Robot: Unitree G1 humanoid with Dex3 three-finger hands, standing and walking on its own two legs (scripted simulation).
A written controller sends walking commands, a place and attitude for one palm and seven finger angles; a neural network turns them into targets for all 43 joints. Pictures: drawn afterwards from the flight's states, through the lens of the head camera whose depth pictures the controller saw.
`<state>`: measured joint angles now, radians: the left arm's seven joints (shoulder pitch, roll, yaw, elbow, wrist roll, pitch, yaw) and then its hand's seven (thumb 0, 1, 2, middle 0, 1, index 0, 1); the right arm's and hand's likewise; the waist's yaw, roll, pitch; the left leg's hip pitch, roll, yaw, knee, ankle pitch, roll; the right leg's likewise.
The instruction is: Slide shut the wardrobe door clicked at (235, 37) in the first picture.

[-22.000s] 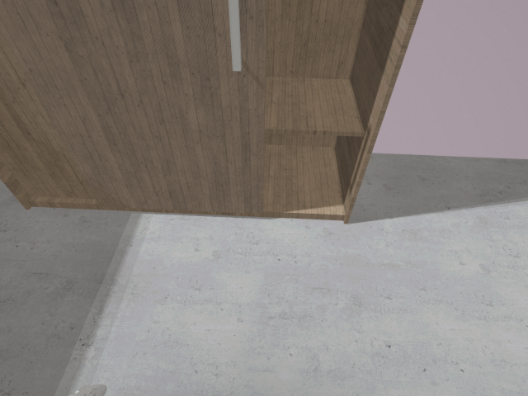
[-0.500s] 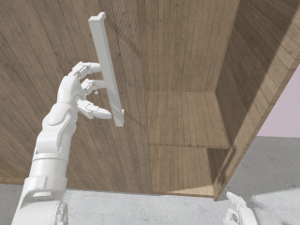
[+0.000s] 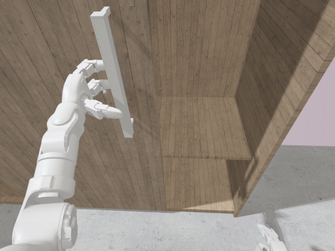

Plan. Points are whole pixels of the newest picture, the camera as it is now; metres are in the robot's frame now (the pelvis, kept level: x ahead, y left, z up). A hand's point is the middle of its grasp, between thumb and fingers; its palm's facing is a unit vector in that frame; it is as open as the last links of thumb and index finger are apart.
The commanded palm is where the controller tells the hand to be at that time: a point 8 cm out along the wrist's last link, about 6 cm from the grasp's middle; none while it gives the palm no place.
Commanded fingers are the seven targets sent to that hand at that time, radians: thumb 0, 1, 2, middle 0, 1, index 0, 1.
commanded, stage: feel for the door with the fingertips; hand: left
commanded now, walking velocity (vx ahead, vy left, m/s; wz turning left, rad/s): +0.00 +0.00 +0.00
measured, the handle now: (119, 83) +0.46 +0.14 +0.19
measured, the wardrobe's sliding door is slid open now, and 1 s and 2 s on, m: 0.40 0.40 0.40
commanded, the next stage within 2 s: slide the fingers in behind the handle in 0.08 s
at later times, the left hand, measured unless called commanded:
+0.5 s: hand (100, 93) +0.42 +0.17 +0.19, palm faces +0.01 -1.00 +0.00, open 13.9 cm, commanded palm +0.39 +0.22 +0.19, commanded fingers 0.00 -0.50 0.30 -0.30 -1.20 -0.30 -1.20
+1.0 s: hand (110, 95) +0.41 +0.15 +0.20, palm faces -0.01 -1.00 +0.00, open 13.9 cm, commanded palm +0.38 +0.20 +0.19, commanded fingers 0.00 -0.50 0.30 -0.30 -1.20 -0.30 -1.20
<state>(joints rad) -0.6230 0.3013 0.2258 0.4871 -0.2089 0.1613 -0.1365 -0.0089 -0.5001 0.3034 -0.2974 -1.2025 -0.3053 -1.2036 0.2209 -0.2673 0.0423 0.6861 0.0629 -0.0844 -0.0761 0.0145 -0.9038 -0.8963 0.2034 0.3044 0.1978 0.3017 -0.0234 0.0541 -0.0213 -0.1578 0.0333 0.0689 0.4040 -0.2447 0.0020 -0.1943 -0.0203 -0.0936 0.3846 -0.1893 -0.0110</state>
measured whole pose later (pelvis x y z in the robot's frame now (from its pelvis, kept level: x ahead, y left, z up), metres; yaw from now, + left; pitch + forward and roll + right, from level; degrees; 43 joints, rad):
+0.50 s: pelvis +0.00 +0.01 +0.00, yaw -1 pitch +1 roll +0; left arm -0.60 0.32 0.26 0.51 -0.20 0.13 -0.15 -0.01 -0.50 0.30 -0.32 -1.22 -0.31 -1.21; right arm 0.25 -0.27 0.03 0.67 0.07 -0.10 -0.07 0.01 -0.90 -0.90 0.20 0.30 0.20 0.30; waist -0.03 0.05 -0.03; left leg -0.16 0.03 0.08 0.40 -0.25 0.01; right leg -0.20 -0.02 -0.08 0.38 -0.19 0.00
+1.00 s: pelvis +0.01 +0.01 +0.00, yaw +0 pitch +0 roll +0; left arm -0.53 0.23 0.18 0.33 -0.20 0.21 -0.09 -0.01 -0.50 0.30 -0.30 -1.20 -0.31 -1.20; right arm 0.19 -0.24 0.05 0.66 0.06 -0.07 -0.06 0.01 -0.90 -0.90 0.20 0.30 0.20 0.30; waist 0.00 0.06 -0.04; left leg -0.13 0.03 0.08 0.40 -0.26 0.01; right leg -0.17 -0.03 -0.08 0.38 -0.20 0.00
